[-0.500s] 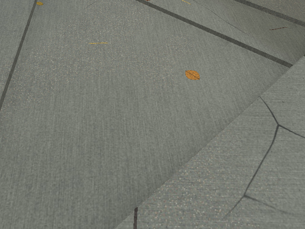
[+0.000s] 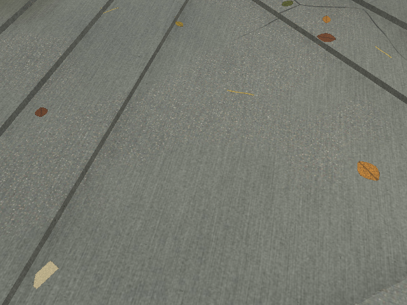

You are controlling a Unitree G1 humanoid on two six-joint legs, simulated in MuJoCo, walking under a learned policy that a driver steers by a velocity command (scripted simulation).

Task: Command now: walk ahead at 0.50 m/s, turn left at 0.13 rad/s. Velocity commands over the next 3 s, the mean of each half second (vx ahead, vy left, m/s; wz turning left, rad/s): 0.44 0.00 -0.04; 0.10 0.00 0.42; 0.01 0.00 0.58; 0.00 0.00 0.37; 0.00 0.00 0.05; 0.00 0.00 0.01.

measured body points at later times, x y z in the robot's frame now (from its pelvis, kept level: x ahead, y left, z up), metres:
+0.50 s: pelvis +0.24 -0.01 -0.02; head +0.26 -0.02 +0.43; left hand +0.44 +0.21 -0.12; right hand +0.19 -0.27 -0.16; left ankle +0.13 +0.11 -0.73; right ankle +0.32 -0.13 -0.73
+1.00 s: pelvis +0.39 +0.02 -0.13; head +0.42 +0.05 +0.31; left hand +0.32 +0.29 -0.28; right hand +0.65 -0.17 -0.22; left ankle +0.46 +0.12 -0.88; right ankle +0.32 -0.13 -0.72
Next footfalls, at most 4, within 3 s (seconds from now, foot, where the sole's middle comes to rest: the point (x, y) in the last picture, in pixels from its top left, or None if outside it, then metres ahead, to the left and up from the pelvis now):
0.08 left None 0.16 0.11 -0.78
0.50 right None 0.35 -0.13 -0.78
0.98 left None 0.49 0.13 -0.93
1.56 right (253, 300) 0.57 -0.06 -0.93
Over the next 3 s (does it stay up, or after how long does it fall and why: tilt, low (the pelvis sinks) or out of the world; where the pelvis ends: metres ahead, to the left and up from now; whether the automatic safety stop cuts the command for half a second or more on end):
stays up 0.47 0.04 -0.16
